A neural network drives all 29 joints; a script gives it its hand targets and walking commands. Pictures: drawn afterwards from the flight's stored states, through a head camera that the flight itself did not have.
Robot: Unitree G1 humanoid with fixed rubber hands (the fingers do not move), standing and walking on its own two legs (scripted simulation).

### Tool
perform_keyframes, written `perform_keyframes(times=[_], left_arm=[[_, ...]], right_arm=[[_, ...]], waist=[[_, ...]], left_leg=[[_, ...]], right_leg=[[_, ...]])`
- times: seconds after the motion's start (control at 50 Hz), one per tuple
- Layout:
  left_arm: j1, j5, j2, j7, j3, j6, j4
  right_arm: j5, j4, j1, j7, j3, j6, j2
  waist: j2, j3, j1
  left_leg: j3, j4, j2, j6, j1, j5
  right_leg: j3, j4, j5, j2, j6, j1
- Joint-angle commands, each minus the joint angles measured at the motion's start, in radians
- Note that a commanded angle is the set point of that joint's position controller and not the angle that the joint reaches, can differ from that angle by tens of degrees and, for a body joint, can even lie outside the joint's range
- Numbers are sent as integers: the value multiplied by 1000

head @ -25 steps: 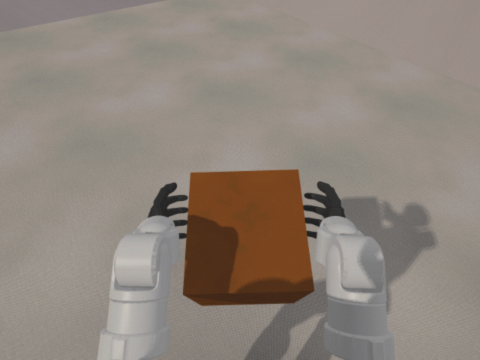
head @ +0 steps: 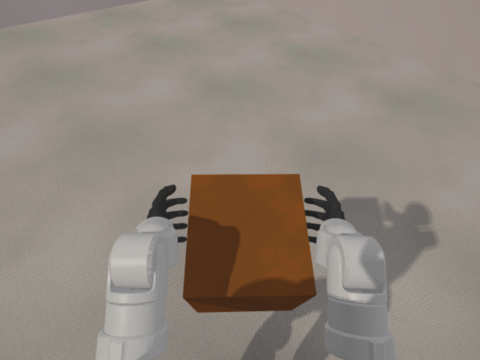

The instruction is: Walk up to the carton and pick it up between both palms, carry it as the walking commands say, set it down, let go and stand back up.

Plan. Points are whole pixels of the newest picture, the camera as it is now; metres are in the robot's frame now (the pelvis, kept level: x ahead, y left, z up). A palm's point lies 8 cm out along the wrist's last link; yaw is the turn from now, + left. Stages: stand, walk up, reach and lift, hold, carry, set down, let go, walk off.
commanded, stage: carry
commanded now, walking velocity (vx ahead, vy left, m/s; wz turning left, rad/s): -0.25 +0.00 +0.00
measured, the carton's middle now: (245, 247) +0.31 +0.00 +0.01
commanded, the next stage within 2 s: none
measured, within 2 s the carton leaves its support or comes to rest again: neither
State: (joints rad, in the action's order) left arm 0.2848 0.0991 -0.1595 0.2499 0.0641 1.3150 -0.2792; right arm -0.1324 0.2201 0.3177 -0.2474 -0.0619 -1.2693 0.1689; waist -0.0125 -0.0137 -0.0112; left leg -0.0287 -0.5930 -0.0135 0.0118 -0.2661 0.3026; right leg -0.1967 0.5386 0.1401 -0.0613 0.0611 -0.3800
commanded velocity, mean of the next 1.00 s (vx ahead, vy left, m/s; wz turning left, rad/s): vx -0.25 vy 0.00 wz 0.00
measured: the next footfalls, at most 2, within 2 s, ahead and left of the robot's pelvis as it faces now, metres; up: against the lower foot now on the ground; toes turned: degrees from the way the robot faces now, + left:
right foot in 0.86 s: +0.01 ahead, -0.09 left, +0.00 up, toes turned -11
left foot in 1.26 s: -0.09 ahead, +0.18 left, +0.00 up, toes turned +4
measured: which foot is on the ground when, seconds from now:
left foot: down 0.00-0.88, up 0.90-1.00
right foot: down 0.00-0.62, up 0.64-0.84, down 0.86-1.00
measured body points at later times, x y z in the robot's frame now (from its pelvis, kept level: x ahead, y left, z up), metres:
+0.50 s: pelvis -0.01 +0.02 +0.00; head -0.02 +0.02 +0.45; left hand +0.28 +0.16 +0.09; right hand +0.29 -0.11 +0.10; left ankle +0.01 +0.11 -0.73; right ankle +0.10 -0.09 -0.73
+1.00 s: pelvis -0.05 +0.01 +0.00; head +0.00 +0.01 +0.45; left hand +0.26 +0.15 +0.08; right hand +0.26 -0.12 +0.08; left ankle -0.05 +0.13 -0.67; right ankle -0.03 -0.08 -0.73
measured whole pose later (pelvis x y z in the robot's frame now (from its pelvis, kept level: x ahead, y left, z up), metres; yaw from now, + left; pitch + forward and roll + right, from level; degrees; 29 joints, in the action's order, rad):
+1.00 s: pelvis -0.05 +0.01 +0.00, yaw +0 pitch +3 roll +1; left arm 0.31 0.08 -0.17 0.27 0.06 1.27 -0.34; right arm -0.12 0.31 0.32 -0.26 -0.06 -1.24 0.17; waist -0.01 0.05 -0.01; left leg -0.03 -1.02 0.01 0.00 -0.54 0.53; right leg -0.19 0.60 0.28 -0.07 0.05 -0.38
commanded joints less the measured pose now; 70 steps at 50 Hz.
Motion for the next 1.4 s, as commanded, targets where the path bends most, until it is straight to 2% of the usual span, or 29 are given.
perform_keyframes(times=[0.0, 0.06, 0.14, 0.32, 0.4, 0.44, 0.48, 0.52, 0.56, 0.62, 0.68, 0.7, 0.76, 0.8, 0.82, 0.84, 0.88, 0.9, 0.94, 0.98, 1.04, 1.12, 1.16, 1.22, 1.24, 1.26, 1.28, 1.32, 1.38], left_arm=[[415, -360, -1051, -241, -491, -35, -159], [430, -355, -1048, -235, -492, -36, -163], [427, -353, -1058, -240, -477, -37, -148], [485, -363, -1040, -237, -521, -43, -197], [415, -351, -1046, -238, -508, -41, -164], [461, -365, -1043, -240, -515, -44, -167], [459, -364, -1049, -241, -513, -43, -178], [457, -367, -1031, -237, -506, -50, -190], [431, -352, -1069, -235, -516, -45, -194], [427, -358, -1092, -233, -548, -48, -201], [516, -380, -1092, -237, -564, -59, -219], [589, -402, -1124, -237, -578, -76, -249], [440, -384, -1082, -221, -534, -64, -170], [371, -379, -1105, -220, -549, -69, -198], [372, -382, -1096, -220, -546, -70, -219], [358, -372, -1099, -225, -548, -71, -202], [375, -376, -1060, -231, -539, -91, -215], [425, -393, -1061, -231, -548, -106, -282], [385, -378, -1041, -232, -560, -102, -298], [283, -361, -1054, -239, -539, -82, -217], [375, -381, -1028, -241, -519, -107, -263], [346, -372, -1008, -244, -518, -86, -229], [283, -354, -1028, -244, -491, -79, -172], [285, -353, -1059, -236, -524, -66, -167], [268, -344, -1037, -232, -520, -59, -123], [314, -351, -1043, -236, -535, -62, -144], [322, -340, -1047, -233, -556, -59, -152], [398, -365, -1062, -230, -607, -75, -235], [397, -372, -1065, -223, -613, -71, -219]], right_arm=[[386, 193, 365, 207, 514, 6, 1077], [401, 215, 412, 209, 526, 8, 1086], [408, 202, 412, 213, 529, 5, 1097], [400, 159, 388, 217, 511, 8, 1083], [392, 190, 372, 214, 515, 15, 1067], [387, 205, 389, 212, 503, 22, 1056], [383, 163, 351, 209, 510, 12, 1086], [396, 172, 371, 214, 505, 16, 1062], [403, 217, 385, 227, 520, 15, 1080], [393, 189, 322, 221, 501, 18, 1092], [401, 217, 405, 234, 505, 30, 1085], [413, 250, 468, 240, 512, 41, 1094], [396, 238, 395, 214, 490, 46, 1045], [391, 262, 322, 213, 497, 54, 1069], [383, 238, 281, 211, 489, 51, 1066], [398, 259, 300, 216, 514, 56, 1078], [409, 318, 353, 211, 542, 64, 1048], [435, 371, 410, 211, 571, 75, 1050], [434, 296, 357, 214, 580, 65, 1061], [405, 250, 265, 211, 553, 52, 1057], [445, 318, 389, 204, 594, 65, 1072], [413, 262, 332, 191, 565, 46, 1059], [418, 253, 310, 196, 580, 34, 1074], [411, 257, 275, 215, 548, 25, 1055], [395, 204, 255, 218, 525, 18, 1036], [388, 208, 260, 228, 511, 26, 1033], [396, 230, 280, 233, 497, 31, 1020], [381, 224, 260, 249, 480, 35, 1044], [385, 228, 272, 252, 458, 44, 1011]], waist=[[-69, -240, 5], [-8, -263, 5], [-83, -233, 5], [121, -257, -2], [46, -274, -6], [7, -267, -3], [-113, -272, -1], [-93, -299, 1], [15, -283, 8], [209, -265, 14], [180, -278, 27], [131, -270, 22], [186, -342, 27], [185, -481, 26], [205, -508, 13], [128, -491, 11], [-235, -492, -7], [-287, -489, -8], [-109, -448, -9], [-65, -418, -5], [-217, -385, -3], [-193, -382, -8], [-265, -321, -4], [-187, -338, 16], [23, -308, 18], [253, -320, 10], [345, -249, 24], [217, -272, 18], [210, -313, 16]], left_leg=[[113, 83, 125, 51, -152, 50], [125, 77, 138, 71, -132, 63], [107, 61, 115, 53, -159, 21], [234, 191, 217, 107, -124, -143], [176, 105, 196, 86, -140, -159], [147, 73, 143, 69, -207, 24], [66, -32, 80, 46, -213, 74], [55, -84, 86, 54, -142, 71], [143, 99, 144, 83, -96, 19], [340, 251, 293, 156, -39, -220], [369, 167, 350, 249, 17, -712], [319, 135, 323, 235, 51, -812], [273, 28, 298, 176, 221, -1132], [250, -47, 278, 151, 323, -1066], [199, -95, 252, 107, 275, -981], [163, -100, 208, 70, 131, -789], [21, -265, 68, 6, -292, 97], [-11, -432, 35, -6, -352, 338], [20, -532, 47, -17, -371, 306], [29, -619, 66, -29, -327, 235], [-15, -508, 53, -61, -354, 226], [-42, -331, 28, -41, -215, 177], [-60, -227, 27, -29, -154, 169], [-55, 176, 60, 4, 23, -16], [145, 300, 188, 37, 67, -43], [344, 259, 372, 92, 159, -453], [438, 286, 456, 166, 53, -588], [260, 193, 357, 177, 79, -723], [159, 125, 281, 165, 164, -809]], right_leg=[[236, -224, 262, -220, -44, 127], [230, -205, 251, -199, -36, 102], [249, -214, 200, -225, -32, 112], [128, 3, 139, -103, -71, 90], [166, -29, 3, -139, -56, 131], [226, -133, 89, -196, -43, 153], [323, -220, 103, -277, -13, 176], [282, -220, 61, -290, -15, 119], [193, -136, 155, -213, -53, 40], [86, 156, 265, -48, -94, -42], [157, 575, 450, 49, -91, -136], [170, 593, 417, 43, -92, -157], [135, 247, 363, 43, -107, -137], [128, 35, 226, 25, -104, -27], [128, -130, 45, -24, -94, 94], [147, -146, -191, -83, -97, 223], [360, 12, -1171, -362, 23, 523], [416, -15, -1209, -421, 97, 512], [378, -34, -964, -384, 113, 485], [321, -73, -742, -326, 84, 380], [294, -53, -807, -282, 57, 435], [296, -146, -416, -290, 50, 326], [278, -182, -299, -278, 41, 239], [179, -85, -40, -233, -16, 121], [107, 48, 106, -146, -71, 4], [53, 225, 359, -62, -116, -139], [95, 469, 550, 36, -133, -225], [182, 686, 447, 41, -104, -207], [145, 686, 370, 38, -126, -208]])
